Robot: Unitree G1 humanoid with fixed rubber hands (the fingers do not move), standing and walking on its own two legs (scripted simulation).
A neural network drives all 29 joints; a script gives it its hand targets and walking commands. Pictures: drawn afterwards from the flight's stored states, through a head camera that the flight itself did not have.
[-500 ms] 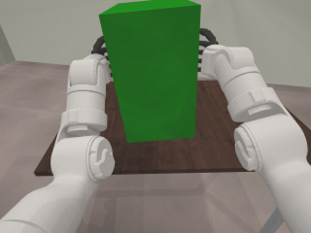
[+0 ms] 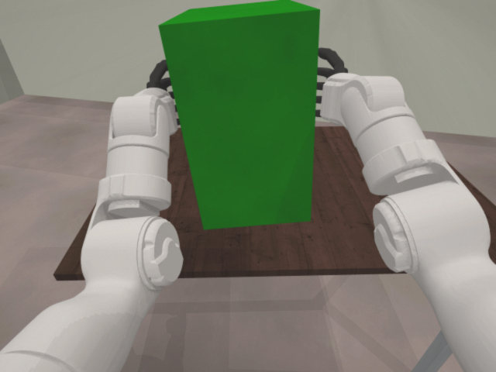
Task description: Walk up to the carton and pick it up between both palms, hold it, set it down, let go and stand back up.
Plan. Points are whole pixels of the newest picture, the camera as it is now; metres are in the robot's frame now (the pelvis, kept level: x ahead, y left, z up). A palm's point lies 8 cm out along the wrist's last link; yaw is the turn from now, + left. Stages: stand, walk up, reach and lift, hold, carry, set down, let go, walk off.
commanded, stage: hold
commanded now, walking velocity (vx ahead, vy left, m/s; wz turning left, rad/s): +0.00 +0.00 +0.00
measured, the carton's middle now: (247, 109) +0.41 -0.01 +0.30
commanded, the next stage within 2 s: none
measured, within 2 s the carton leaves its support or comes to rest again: neither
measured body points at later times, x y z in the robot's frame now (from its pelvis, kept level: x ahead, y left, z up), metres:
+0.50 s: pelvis +0.00 +0.00 +0.00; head -0.09 +0.01 +0.44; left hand +0.40 +0.12 +0.32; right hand +0.38 -0.13 +0.33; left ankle +0.04 +0.15 -0.74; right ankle +0.01 -0.10 -0.74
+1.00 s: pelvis -0.01 +0.00 +0.00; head -0.10 +0.01 +0.44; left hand +0.39 +0.13 +0.32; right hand +0.38 -0.13 +0.33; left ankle +0.04 +0.15 -0.74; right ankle +0.01 -0.10 -0.74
